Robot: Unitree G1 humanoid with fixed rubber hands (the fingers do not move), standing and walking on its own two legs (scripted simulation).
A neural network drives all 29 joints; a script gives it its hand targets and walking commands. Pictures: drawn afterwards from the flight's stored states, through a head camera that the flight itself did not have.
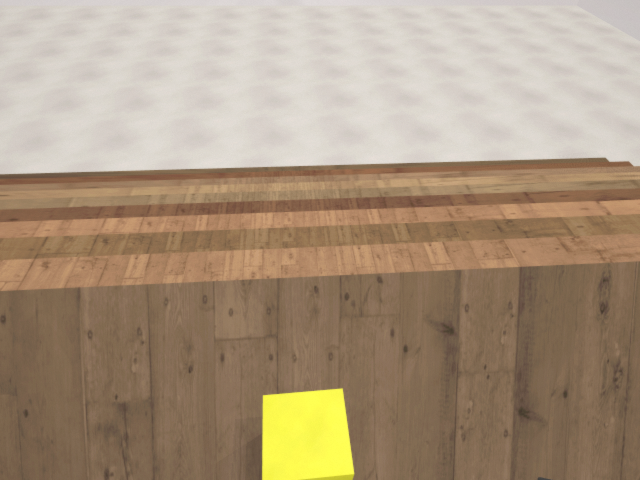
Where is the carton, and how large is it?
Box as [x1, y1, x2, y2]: [262, 388, 353, 479]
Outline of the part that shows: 342,388 263,395 262,479 352,479 353,468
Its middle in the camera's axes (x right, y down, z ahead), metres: -0.04 +0.55 +1.04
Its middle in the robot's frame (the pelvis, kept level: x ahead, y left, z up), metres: +0.37 +0.02 -0.66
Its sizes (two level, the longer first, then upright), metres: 0.210 0.200 0.250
